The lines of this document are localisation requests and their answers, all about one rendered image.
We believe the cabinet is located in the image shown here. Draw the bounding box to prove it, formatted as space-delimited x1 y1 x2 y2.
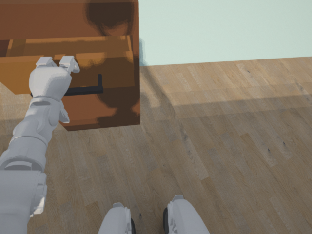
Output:
0 0 140 131

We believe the left robot hand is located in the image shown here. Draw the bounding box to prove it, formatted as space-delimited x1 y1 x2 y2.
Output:
29 56 80 123

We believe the left robot forearm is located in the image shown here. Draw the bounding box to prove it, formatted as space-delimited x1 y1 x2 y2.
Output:
0 97 61 173

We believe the robot left upper arm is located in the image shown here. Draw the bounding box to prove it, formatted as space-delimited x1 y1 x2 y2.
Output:
0 170 47 234

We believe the robot thigh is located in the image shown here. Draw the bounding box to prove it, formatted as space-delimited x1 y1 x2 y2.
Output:
98 207 132 234
167 199 210 234

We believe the drawer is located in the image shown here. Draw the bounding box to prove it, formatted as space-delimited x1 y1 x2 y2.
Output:
0 35 135 95

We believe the handle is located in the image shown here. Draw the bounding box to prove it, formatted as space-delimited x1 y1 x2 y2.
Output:
31 74 103 97

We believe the robot right thigh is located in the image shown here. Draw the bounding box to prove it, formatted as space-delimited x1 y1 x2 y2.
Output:
167 199 210 234

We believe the robot left thigh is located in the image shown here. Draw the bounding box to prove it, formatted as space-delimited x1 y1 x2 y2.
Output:
98 207 132 234

